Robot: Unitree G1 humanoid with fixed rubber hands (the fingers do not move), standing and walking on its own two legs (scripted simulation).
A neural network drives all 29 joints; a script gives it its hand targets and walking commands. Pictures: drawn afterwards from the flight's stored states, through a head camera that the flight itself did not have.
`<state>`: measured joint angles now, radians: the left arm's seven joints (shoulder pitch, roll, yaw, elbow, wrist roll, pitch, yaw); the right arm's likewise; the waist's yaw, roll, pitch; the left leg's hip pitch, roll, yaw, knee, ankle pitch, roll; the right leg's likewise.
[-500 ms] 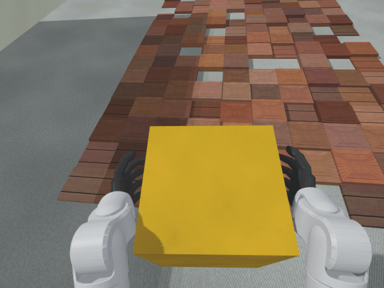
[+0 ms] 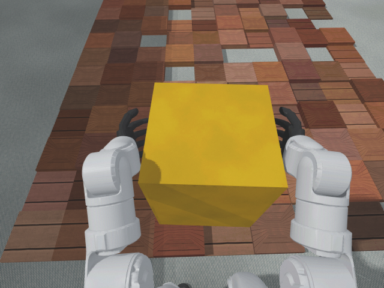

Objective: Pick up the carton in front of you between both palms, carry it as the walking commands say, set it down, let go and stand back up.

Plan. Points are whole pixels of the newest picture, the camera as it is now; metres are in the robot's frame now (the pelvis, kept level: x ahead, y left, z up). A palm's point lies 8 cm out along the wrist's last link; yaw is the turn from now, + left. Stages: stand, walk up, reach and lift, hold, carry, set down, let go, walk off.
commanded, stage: carry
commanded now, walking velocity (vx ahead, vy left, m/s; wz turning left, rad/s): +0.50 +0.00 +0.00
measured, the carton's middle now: (207, 162) +0.36 -0.02 +0.04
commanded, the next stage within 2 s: none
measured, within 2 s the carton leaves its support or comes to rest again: neither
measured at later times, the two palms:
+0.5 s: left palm (131, 31) +0.69 +0.15 +0.14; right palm (247, 21) +0.72 -0.15 +0.14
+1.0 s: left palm out of the picture +1.07 +0.09 +0.19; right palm out of the picture +1.03 -0.21 +0.19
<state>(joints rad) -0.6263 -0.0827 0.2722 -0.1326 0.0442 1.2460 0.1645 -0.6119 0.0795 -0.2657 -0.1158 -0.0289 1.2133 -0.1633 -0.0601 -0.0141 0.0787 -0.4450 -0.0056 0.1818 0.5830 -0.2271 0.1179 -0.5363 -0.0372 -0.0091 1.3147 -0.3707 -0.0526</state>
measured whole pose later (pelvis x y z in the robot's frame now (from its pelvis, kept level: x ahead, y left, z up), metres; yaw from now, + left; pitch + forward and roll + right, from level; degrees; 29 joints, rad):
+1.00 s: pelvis +0.69 +0.00 +0.04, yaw +1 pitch +6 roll +2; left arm -0.65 -0.11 0.33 -0.25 0.05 1.25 0.15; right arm -0.67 0.06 -0.24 -0.17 0.04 1.21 -0.21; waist -0.17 0.00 0.03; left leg -0.21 -0.01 0.09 0.53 -0.15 0.08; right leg -0.75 -0.04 0.01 0.99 -0.28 -0.03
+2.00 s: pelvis +1.32 +0.08 +0.02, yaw +22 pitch +3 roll -2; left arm -0.49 -0.08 0.24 -0.05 0.04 1.21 0.16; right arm -0.52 0.11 -0.25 -0.05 -0.08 1.21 -0.13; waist 0.05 0.03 -0.10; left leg -0.02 0.01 0.07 0.50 -0.47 0.06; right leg -0.63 -0.01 -0.17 0.68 -0.04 -0.05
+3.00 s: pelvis +1.87 +0.16 +0.06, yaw -10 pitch +5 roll +0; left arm -0.61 -0.09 0.28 -0.06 0.02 1.19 0.16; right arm -0.60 0.14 -0.32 -0.13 -0.09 1.20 -0.15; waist 0.07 0.00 0.03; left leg -0.69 0.10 -0.03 0.97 -0.30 -0.07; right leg -0.32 0.14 -0.03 0.46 -0.23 -0.16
